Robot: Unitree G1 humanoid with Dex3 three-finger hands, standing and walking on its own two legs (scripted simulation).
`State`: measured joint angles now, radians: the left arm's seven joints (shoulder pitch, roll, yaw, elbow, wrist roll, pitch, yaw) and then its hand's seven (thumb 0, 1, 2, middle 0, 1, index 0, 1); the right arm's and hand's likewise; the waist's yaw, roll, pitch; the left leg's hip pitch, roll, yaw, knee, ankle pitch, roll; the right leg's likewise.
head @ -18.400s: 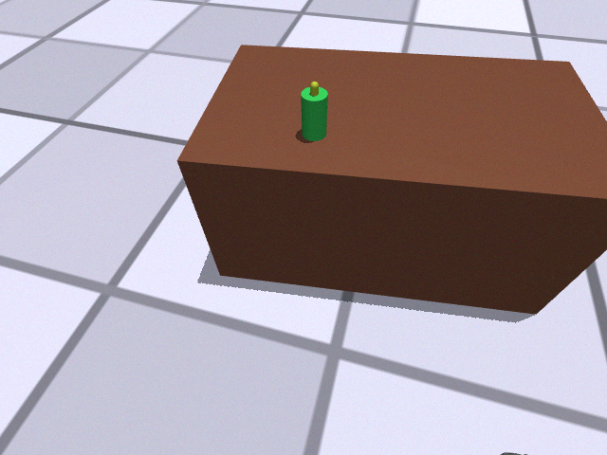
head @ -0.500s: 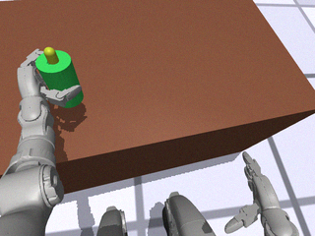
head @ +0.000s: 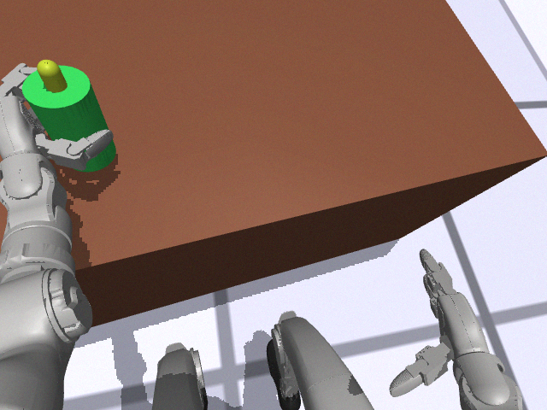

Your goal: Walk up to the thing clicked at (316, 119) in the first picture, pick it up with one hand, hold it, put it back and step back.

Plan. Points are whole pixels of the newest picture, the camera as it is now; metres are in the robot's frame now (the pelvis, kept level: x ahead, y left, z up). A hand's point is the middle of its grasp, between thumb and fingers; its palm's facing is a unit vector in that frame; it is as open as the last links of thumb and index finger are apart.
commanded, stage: lower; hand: left
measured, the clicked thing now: (71, 114) +0.53 +0.17 +0.04
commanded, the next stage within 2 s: loosen in 0.32 s
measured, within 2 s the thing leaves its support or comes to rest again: rests again in 0.28 s
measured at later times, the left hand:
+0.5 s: hand (74, 128) +0.53 +0.18 +0.01, palm faces +0.15 -0.99 -0.01, open 10.6 cm
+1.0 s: hand (72, 124) +0.53 +0.18 +0.01, palm faces +0.15 -0.99 +0.00, open 15.1 cm
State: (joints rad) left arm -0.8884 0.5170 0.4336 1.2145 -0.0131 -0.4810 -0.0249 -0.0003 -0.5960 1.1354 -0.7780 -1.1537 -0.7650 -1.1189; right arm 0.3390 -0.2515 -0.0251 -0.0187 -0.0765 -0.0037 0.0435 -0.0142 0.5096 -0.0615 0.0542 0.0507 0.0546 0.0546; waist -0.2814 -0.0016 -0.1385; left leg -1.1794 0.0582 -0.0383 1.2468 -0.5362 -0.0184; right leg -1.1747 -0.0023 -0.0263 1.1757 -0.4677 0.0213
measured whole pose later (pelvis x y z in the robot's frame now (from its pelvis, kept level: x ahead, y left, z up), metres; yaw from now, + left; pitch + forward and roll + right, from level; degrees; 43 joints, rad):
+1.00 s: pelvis -0.01 +0.00 -0.02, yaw +0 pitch +28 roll -3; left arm -0.91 0.54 0.44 1.22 -0.01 -0.50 -0.03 -0.01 -0.61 0.21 -0.53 -0.40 -0.53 -0.39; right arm 0.36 -0.26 -0.02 -0.10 -0.08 -0.01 0.05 -0.01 0.50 -0.06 0.06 0.05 0.06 0.06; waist -0.30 0.00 -0.15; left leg -1.26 0.06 -0.05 1.32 -0.55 -0.02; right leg -1.25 0.00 -0.03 1.24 -0.48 0.02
